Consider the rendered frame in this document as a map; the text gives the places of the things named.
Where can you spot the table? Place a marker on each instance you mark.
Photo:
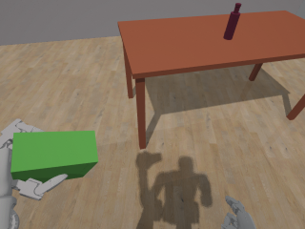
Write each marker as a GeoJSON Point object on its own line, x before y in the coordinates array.
{"type": "Point", "coordinates": [164, 46]}

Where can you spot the sponge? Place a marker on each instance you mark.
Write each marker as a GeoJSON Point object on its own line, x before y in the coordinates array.
{"type": "Point", "coordinates": [44, 155]}

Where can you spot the robot right hand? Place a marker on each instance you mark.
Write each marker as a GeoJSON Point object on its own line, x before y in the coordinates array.
{"type": "Point", "coordinates": [242, 220]}

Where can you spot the robot left forearm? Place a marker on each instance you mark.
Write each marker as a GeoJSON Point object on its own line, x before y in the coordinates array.
{"type": "Point", "coordinates": [8, 217]}

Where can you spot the robot left hand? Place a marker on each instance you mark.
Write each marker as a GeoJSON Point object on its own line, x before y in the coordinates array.
{"type": "Point", "coordinates": [31, 188]}

